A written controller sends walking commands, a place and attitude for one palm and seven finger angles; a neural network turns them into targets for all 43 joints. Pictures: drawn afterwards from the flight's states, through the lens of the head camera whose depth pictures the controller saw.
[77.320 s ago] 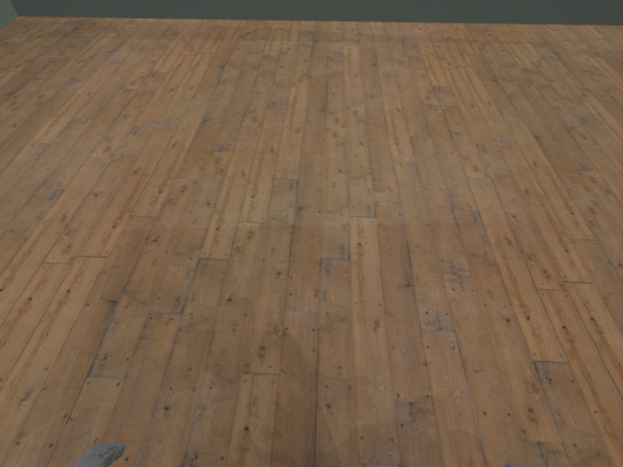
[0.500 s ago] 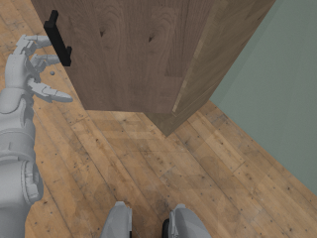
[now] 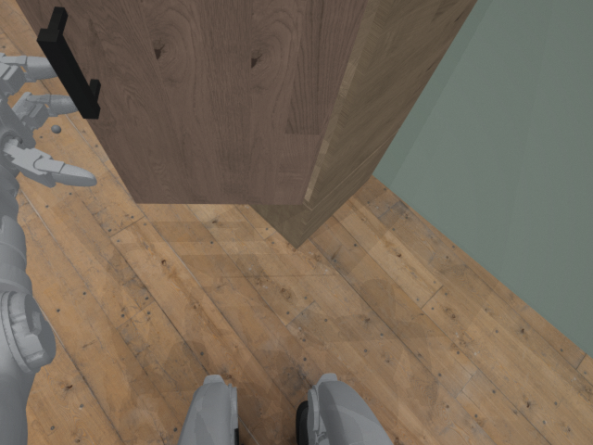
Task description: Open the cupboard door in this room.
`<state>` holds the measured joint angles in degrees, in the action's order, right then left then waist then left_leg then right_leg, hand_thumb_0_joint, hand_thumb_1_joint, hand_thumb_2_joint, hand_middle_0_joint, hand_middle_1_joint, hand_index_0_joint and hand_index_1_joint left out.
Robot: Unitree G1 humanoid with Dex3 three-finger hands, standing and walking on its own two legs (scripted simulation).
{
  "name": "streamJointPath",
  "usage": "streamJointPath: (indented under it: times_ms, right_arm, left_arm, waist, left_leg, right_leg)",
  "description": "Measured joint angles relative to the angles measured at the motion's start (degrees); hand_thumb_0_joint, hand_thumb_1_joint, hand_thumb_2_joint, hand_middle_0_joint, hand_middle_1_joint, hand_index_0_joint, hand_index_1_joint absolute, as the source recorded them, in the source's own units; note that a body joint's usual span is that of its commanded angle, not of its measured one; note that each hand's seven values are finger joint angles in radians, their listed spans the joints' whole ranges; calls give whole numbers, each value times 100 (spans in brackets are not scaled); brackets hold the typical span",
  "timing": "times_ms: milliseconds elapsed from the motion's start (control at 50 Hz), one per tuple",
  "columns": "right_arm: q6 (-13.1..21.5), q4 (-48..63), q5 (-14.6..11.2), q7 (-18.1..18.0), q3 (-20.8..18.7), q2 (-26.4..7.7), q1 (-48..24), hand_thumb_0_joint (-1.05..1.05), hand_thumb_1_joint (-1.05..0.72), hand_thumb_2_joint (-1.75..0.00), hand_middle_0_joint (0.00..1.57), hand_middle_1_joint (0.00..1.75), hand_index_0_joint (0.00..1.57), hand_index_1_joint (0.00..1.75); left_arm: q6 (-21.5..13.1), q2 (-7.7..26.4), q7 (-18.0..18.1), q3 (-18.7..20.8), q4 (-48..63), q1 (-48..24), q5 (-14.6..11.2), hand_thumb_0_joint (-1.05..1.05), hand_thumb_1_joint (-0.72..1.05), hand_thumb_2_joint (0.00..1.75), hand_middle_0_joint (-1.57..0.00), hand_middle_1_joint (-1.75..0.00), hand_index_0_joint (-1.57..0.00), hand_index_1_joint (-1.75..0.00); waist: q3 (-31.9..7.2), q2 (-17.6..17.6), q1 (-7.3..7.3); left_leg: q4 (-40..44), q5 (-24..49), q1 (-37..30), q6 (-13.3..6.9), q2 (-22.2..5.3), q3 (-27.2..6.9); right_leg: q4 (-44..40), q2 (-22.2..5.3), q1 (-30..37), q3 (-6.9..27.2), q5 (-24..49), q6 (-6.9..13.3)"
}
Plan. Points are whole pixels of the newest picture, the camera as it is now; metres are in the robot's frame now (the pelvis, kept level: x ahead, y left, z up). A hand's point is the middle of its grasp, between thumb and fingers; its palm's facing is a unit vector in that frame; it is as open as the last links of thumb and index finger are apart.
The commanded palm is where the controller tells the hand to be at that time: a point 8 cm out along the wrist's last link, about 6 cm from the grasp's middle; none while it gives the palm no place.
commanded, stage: move the hooked fingers beside the handle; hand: left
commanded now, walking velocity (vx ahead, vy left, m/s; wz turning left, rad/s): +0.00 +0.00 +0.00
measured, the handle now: (76, 67) +0.57 +0.26 +0.07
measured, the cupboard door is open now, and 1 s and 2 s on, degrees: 47 47 47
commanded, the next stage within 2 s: slide the fingers in behind the handle in 1.72 s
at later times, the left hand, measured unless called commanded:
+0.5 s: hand (28, 122) +0.49 +0.30 +0.07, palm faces +0.03 -1.00 -0.01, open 14.0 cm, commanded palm +0.49 +0.33 +0.06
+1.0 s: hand (7, 113) +0.50 +0.32 +0.08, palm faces +0.04 -1.00 -0.02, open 14.0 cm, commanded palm +0.49 +0.34 +0.06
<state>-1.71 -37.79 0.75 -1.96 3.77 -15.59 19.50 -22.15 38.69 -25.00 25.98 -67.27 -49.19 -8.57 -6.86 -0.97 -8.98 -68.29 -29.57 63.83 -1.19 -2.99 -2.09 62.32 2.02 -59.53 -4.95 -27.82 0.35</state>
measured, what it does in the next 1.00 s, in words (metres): stands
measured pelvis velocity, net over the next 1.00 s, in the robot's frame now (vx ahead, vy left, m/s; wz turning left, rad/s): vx -0.01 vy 0.01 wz -0.03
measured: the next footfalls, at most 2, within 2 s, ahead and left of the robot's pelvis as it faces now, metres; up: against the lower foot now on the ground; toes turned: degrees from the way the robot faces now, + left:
none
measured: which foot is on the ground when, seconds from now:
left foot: down 0.00-1.00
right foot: down 0.00-1.00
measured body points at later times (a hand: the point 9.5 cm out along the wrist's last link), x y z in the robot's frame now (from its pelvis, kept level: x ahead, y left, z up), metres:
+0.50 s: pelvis -0.01 +0.01 -0.01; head +0.15 +0.05 +0.41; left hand +0.48 +0.35 +0.07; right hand +0.00 -0.26 -0.11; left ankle +0.01 +0.10 -0.64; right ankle +0.01 -0.13 -0.64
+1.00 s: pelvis -0.01 +0.01 -0.01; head +0.15 +0.06 +0.40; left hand +0.49 +0.37 +0.08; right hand +0.00 -0.26 -0.11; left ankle +0.01 +0.10 -0.64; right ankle +0.01 -0.13 -0.64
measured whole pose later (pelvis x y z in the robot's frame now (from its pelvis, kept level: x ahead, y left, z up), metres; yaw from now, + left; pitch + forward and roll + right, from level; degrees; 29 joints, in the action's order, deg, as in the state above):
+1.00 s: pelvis -0.01 +0.01 -0.01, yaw -2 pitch +27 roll -7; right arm -2.6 -35.1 0.4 -2.5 5.9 -16.4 20.1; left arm -19.3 49.6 -30.8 32.4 -70.9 -54.6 -6.3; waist -6.1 -1.3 -11.0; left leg -71.3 -29.6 68.8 -1.9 -3.8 -2.0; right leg 63.8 2.8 -64.1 -4.7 -26.7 -0.4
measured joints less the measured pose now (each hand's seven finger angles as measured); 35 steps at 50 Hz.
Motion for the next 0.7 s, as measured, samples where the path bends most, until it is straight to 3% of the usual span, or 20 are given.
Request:
streamJointPath:
  times_ms: [180, 340, 700]
  right_arm:
    - [-51, 89, -19, 3, 59, 12, 27, 1, -90, -90, 21, 30, 21, 30]
    - [-63, 219, -30, -15, 117, -26, 40, 1, -90, -90, 21, 30, 21, 30]
    - [-85, 190, -31, -42, 139, -81, 81, 1, -90, -90, 21, 30, 21, 30]
  left_arm:
    - [57, 173, -170, 278, -51, -44, 78, -1, -50, 30, -29, -121, -28, -121]
    - [192, 546, -275, 509, -308, -223, 185, -1, -50, 30, -30, -121, -29, -120]
    - [239, 825, -525, 597, -224, -378, 170, -1, -50, 30, -30, -120, -29, -120]
  waist:
    - [-12, -9, -75]
    - [25, -32, -173]
    - [34, -11, -166]
  left_leg:
    - [-51, -16, 58, -21, -45, 57]
    - [-150, -27, 184, -45, -81, 84]
    - [-278, -5, 435, -76, -71, 29]
  right_leg:
    - [39, 40, -85, 60, 23, -20]
    - [110, 73, -217, 91, 47, -39]
    - [155, 69, -408, 43, 94, -75]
